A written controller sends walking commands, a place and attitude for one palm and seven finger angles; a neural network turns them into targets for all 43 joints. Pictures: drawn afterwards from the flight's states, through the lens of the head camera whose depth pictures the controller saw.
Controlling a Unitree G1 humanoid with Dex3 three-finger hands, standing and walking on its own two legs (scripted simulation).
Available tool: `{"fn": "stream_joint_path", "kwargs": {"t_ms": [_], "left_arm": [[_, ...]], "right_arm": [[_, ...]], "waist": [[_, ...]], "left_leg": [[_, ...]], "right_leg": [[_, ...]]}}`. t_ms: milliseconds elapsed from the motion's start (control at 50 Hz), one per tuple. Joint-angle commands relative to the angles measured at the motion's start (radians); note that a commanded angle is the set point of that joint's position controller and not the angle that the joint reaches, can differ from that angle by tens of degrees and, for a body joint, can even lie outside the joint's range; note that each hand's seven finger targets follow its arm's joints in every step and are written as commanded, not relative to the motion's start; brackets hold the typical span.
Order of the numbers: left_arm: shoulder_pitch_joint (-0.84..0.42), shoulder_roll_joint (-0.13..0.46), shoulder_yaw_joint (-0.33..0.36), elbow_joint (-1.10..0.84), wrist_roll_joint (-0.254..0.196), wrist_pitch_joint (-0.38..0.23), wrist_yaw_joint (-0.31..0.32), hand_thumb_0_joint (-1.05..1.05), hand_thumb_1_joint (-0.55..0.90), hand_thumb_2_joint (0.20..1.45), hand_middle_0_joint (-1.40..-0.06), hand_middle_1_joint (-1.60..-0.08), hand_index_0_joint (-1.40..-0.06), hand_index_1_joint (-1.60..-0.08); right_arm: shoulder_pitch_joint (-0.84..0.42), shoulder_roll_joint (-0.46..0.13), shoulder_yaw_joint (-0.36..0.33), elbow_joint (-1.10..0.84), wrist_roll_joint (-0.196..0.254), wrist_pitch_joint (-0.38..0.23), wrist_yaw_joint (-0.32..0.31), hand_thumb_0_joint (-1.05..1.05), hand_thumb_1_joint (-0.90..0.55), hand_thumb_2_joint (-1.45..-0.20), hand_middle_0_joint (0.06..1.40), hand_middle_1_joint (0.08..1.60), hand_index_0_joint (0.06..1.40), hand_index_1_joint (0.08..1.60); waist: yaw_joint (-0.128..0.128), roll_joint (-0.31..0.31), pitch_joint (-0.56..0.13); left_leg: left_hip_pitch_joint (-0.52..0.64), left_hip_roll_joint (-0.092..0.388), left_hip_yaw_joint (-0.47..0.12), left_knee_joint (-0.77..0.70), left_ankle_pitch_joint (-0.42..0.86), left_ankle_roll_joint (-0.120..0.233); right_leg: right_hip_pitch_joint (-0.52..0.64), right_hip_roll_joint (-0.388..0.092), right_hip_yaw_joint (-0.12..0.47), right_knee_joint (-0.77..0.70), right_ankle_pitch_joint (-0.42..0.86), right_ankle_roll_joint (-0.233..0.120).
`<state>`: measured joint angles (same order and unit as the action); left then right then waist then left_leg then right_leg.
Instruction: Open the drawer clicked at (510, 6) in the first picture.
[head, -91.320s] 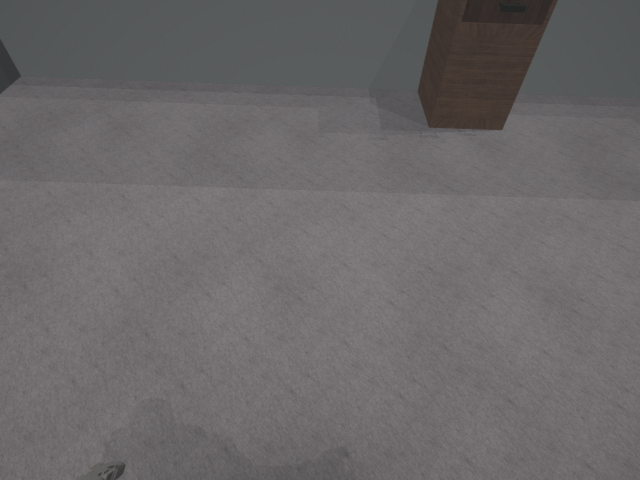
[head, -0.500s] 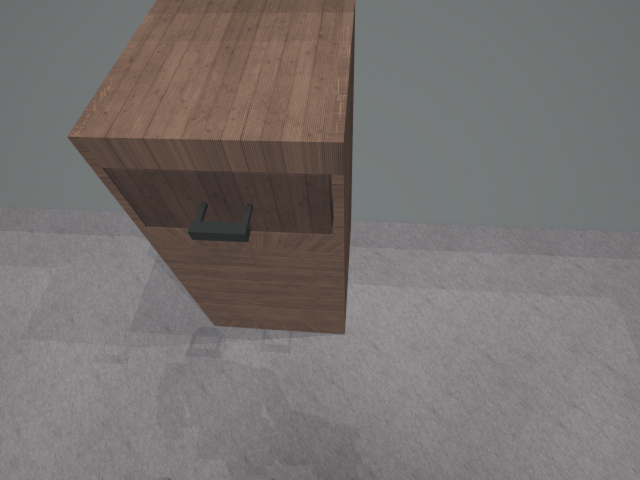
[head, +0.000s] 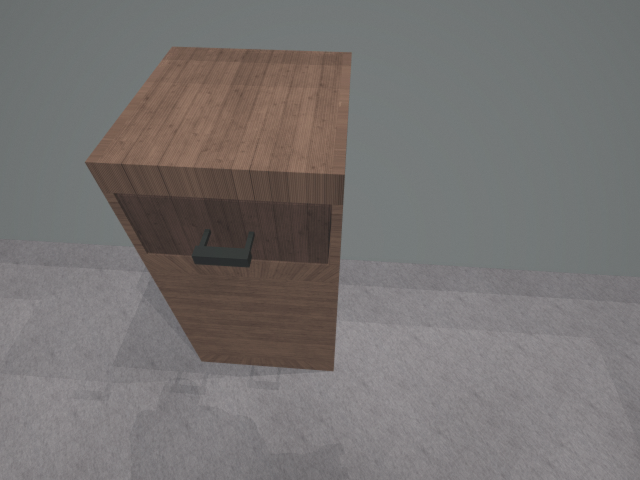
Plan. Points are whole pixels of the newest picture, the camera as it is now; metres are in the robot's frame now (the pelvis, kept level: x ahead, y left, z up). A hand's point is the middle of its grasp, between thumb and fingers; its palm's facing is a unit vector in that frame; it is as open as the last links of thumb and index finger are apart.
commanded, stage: come to a stop and stand still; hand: left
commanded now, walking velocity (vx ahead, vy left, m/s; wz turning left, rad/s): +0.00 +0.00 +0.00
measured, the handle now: (225, 246) +0.52 +0.22 -0.10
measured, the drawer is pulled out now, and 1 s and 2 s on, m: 0.00 0.00 0.00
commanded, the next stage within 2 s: look again from close up in 0.54 s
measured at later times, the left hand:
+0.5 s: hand out of the picture -0.07 +0.24 -0.17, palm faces +0.01 -0.98 -0.20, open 7.4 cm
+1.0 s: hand out of the picture -0.07 +0.17 -0.17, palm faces +0.03 -0.99 -0.13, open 7.4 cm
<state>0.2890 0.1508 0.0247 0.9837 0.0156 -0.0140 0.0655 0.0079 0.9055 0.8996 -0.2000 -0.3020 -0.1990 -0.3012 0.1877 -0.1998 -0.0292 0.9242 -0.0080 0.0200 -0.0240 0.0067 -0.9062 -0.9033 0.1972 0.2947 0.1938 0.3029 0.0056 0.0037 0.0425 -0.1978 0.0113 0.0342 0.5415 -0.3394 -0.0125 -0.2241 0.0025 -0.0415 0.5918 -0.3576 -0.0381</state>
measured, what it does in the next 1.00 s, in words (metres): shifts its weight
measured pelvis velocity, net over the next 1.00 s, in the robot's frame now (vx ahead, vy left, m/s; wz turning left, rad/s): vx -0.06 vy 0.03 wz -0.02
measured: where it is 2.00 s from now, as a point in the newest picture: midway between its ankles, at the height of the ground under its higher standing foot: outside the picture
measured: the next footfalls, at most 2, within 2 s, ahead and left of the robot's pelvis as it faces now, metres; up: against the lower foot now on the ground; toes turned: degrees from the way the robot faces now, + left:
none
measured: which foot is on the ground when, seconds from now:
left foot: down 0.00-1.00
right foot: down 0.00-1.00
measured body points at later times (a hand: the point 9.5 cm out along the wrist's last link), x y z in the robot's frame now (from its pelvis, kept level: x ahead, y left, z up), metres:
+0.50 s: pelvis -0.06 +0.05 +0.01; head -0.07 +0.06 +0.46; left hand -0.07 +0.29 -0.15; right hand -0.07 -0.18 -0.15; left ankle -0.03 +0.13 -0.73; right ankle -0.03 -0.09 -0.73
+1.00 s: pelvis -0.06 +0.03 +0.01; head -0.07 +0.03 +0.46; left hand -0.07 +0.22 -0.16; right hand -0.07 -0.18 -0.15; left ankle -0.03 +0.13 -0.73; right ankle -0.03 -0.09 -0.73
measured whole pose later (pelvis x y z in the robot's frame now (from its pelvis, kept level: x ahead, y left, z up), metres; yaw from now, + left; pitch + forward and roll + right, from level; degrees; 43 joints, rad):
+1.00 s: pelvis -0.06 +0.03 +0.01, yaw -1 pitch -1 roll +0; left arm 0.36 0.09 -0.01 1.10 0.02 -0.01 0.03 0.01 0.91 0.90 -0.20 -0.30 -0.19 -0.30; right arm 0.34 -0.13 0.01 1.09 -0.01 -0.01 -0.03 0.01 -0.91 -0.90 0.20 0.29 0.20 0.30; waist 0.00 -0.01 -0.01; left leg -0.23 0.00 0.06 0.47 -0.21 0.03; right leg -0.24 -0.01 -0.01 0.47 -0.21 0.00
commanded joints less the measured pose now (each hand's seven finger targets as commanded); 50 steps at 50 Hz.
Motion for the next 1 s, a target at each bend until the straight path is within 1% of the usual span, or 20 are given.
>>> {"fn": "stream_joint_path", "kwargs": {"t_ms": [0,20,40,60,100,140,160,180,220,240,280,360,440,480,520,700,760,880,940,980], "left_arm": [[0.048,0.166,0.016,-0.072,-0.002,-0.002,0.002,0.000,0.900,0.900,-0.200,-0.300,-0.200,-0.300],[0.040,0.159,0.009,-0.070,-0.003,0.004,-0.002,0.000,0.900,0.900,-0.200,-0.300,-0.200,-0.300],[0.037,0.150,0.002,-0.067,-0.003,0.007,-0.006,0.000,0.900,0.900,-0.200,-0.300,-0.200,-0.300],[0.031,0.147,-0.002,-0.067,-0.001,0.011,-0.009,0.000,0.900,0.900,-0.200,-0.300,-0.200,-0.300],[0.035,0.140,-0.008,-0.066,-0.004,0.019,-0.017,0.000,0.900,0.900,-0.200,-0.300,-0.200,-0.300],[0.039,0.136,-0.010,-0.064,-0.001,0.025,-0.024,0.000,0.900,0.900,-0.200,-0.300,-0.200,-0.300],[0.038,0.135,-0.012,-0.065,0.001,0.028,-0.026,0.000,0.900,0.900,-0.200,-0.300,-0.200,-0.300],[0.052,0.127,-0.013,-0.062,0.003,0.030,-0.028,0.000,0.900,0.900,-0.200,-0.300,-0.200,-0.300],[0.074,0.117,-0.015,-0.055,0.006,0.030,-0.033,0.000,0.900,0.900,-0.200,-0.300,-0.200,-0.300],[0.076,0.116,-0.015,-0.051,0.006,0.029,-0.034,0.000,0.900,0.900,-0.200,-0.300,-0.200,-0.300],[0.081,0.111,-0.015,-0.044,0.007,0.029,-0.037,0.000,0.900,0.900,-0.200,-0.300,-0.200,-0.300],[0.095,0.105,-0.018,-0.019,0.006,0.022,-0.039,0.000,0.900,0.900,-0.200,-0.300,-0.200,-0.300],[0.116,0.089,-0.021,0.012,0.005,0.015,-0.039,0.000,0.900,0.900,-0.200,-0.300,-0.200,-0.300],[0.120,0.083,-0.022,0.024,0.005,0.015,-0.038,0.000,0.900,0.900,-0.200,-0.300,-0.200,-0.300],[0.130,0.076,-0.022,0.038,0.005,0.013,-0.037,0.000,0.900,0.900,-0.200,-0.300,-0.200,-0.300],[0.150,0.052,-0.025,0.076,0.002,-0.002,-0.030,0.000,0.900,0.900,-0.200,-0.300,-0.200,-0.300],[0.147,0.048,-0.026,0.082,0.001,-0.006,-0.028,0.000,0.900,0.900,-0.200,-0.300,-0.200,-0.300],[0.144,0.039,-0.024,0.086,0.000,-0.008,-0.027,0.000,0.900,0.900,-0.200,-0.300,-0.200,-0.300],[0.141,0.037,-0.023,0.088,-0.001,-0.011,-0.027,0.000,0.900,0.900,-0.200,-0.300,-0.200,-0.300],[0.134,0.037,-0.022,0.086,-0.002,-0.009,-0.027,0.000,0.900,0.900,-0.200,-0.300,-0.200,-0.300]], "right_arm": [[0.080,-0.086,-0.005,-0.043,-0.004,-0.022,-0.002,0.000,-0.900,-0.900,0.200,0.300,0.200,0.300],[0.072,-0.088,-0.001,-0.045,-0.004,-0.021,-0.002,0.000,-0.900,-0.900,0.200,0.300,0.200,0.300],[0.067,-0.088,0.002,-0.044,-0.005,-0.021,-0.002,0.000,-0.900,-0.900,0.200,0.300,0.200,0.300],[0.082,-0.092,0.005,-0.035,-0.006,-0.024,0.000,0.000,-0.900,-0.900,0.200,0.300,0.200,0.300],[0.078,-0.099,0.011,-0.029,-0.008,-0.028,0.001,0.000,-0.900,-0.900,0.200,0.300,0.200,0.300],[0.081,-0.106,0.013,-0.029,-0.011,-0.029,0.003,0.000,-0.900,-0.900,0.200,0.300,0.200,0.300],[0.096,-0.114,0.013,-0.026,-0.012,-0.030,0.004,0.000,-0.900,-0.900,0.200,0.300,0.200,0.300],[0.090,-0.115,0.010,-0.026,-0.014,-0.031,0.004,0.000,-0.900,-0.900,0.200,0.300,0.200,0.300],[0.091,-0.123,0.007,-0.029,-0.013,-0.032,0.004,0.000,-0.900,-0.900,0.200,0.300,0.200,0.300],[0.099,-0.126,0.007,-0.025,-0.014,-0.034,0.003,0.000,-0.900,-0.900,0.200,0.300,0.200,0.300],[0.112,-0.129,0.008,-0.017,-0.014,-0.037,0.003,0.000,-0.900,-0.900,0.200,0.300,0.200,0.300],[0.138,-0.120,0.010,0.008,-0.012,-0.039,0.002,0.000,-0.900,-0.900,0.200,0.300,0.200,0.300],[0.161,-0.107,0.012,0.042,-0.011,-0.040,0.001,0.000,-0.900,-0.900,0.200,0.300,0.200,0.300],[0.169,-0.102,0.014,0.057,-0.011,-0.039,0.001,0.000,-0.900,-0.900,0.200,0.300,0.200,0.300],[0.180,-0.094,0.015,0.069,-0.009,-0.040,0.000,0.000,-0.900,-0.900,0.200,0.300,0.200,0.300],[0.207,-0.049,0.021,0.116,-0.005,-0.043,-0.002,0.000,-0.900,-0.900,0.200,0.300,0.200,0.300],[0.214,-0.034,0.023,0.127,-0.003,-0.043,-0.002,0.000,-0.900,-0.900,0.200,0.300,0.200,0.300],[0.216,-0.017,0.026,0.142,-0.005,-0.046,-0.005,0.000,-0.900,-0.900,0.200,0.300,0.200,0.300],[0.211,-0.009,0.027,0.145,-0.004,-0.046,-0.005,0.000,-0.900,-0.900,0.200,0.300,0.200,0.300],[0.215,-0.008,0.027,0.148,-0.005,-0.044,-0.005,0.000,-0.900,-0.900,0.200,0.300,0.200,0.300]], "waist": [[-0.006,0.079,-0.075],[-0.006,0.055,-0.034],[-0.006,0.023,-0.002],[-0.009,0.022,0.024],[-0.002,0.053,0.062],[0.001,0.066,0.091],[0.000,0.084,0.096],[0.010,0.084,0.095],[0.013,0.065,0.079],[0.013,0.046,0.068],[0.013,0.061,0.052],[0.012,0.035,0.037],[0.008,0.013,0.043],[0.008,0.032,0.064],[0.008,0.027,0.061],[-0.003,-0.018,0.051],[-0.008,-0.040,0.064],[-0.008,-0.006,0.062],[-0.006,-0.034,0.055],[-0.009,-0.023,0.069]], "left_leg": [[0.042,0.104,-0.038,0.003,0.552,0.052],[0.005,0.105,-0.049,-0.020,0.478,0.054],[-0.019,0.100,-0.056,-0.042,0.393,0.054],[-0.045,0.101,-0.070,-0.070,0.344,0.059],[-0.100,0.102,-0.093,-0.132,0.164,0.067],[-0.155,0.104,-0.120,-0.204,-0.019,0.070],[-0.188,0.115,-0.146,-0.249,-0.093,0.075],[-0.207,0.123,-0.161,-0.281,-0.161,0.080],[-0.217,0.131,-0.178,-0.308,-0.219,0.087],[-0.213,0.132,-0.184,-0.311,-0.218,0.088],[-0.210,0.138,-0.195,-0.331,-0.240,0.091],[-0.190,0.134,-0.190,-0.326,-0.219,0.091],[-0.178,0.121,-0.165,-0.308,-0.191,0.082],[-0.187,0.122,-0.170,-0.320,-0.203,0.081],[-0.184,0.119,-0.163,-0.315,-0.190,0.081],[-0.120,0.092,-0.116,-0.248,-0.077,0.068],[-0.105,0.082,-0.100,-0.222,-0.037,0.062],[-0.099,0.084,-0.093,-0.218,-0.010,0.056],[-0.090,0.076,-0.076,-0.199,0.025,0.052],[-0.092,0.076,-0.075,-0.199,0.021,0.048]], "right_leg": [[0.027,-0.110,0.097,-0.047,0.513,-0.021],[0.009,-0.096,0.094,-0.078,0.395,-0.014],[-0.010,-0.090,0.101,-0.100,0.331,-0.011],[-0.015,-0.081,0.097,-0.109,0.260,-0.008],[-0.027,-0.066,0.091,-0.133,0.124,-0.002],[-0.028,-0.056,0.081,-0.137,0.074,0.000],[-0.011,-0.050,0.058,-0.120,0.067,0.004],[-0.002,-0.045,0.051,-0.112,0.071,0.008],[0.011,-0.044,0.042,-0.110,0.076,0.011],[0.014,-0.045,0.044,-0.110,0.083,0.011],[0.015,-0.044,0.040,-0.105,0.076,0.012],[0.014,-0.055,0.050,-0.129,0.082,0.011],[0.005,-0.067,0.069,-0.156,0.081,0.009],[-0.006,-0.065,0.067,-0.156,0.076,0.010],[0.000,-0.070,0.070,-0.162,0.083,0.010],[-0.043,-0.088,0.110,-0.209,0.081,0.005],[-0.064,-0.092,0.127,-0.229,0.062,0.002],[-0.067,-0.086,0.128,-0.229,0.085,-0.001],[-0.058,-0.093,0.135,-0.243,0.084,-0.001],[-0.072,-0.090,0.138,-0.250,0.066,-0.002]]}}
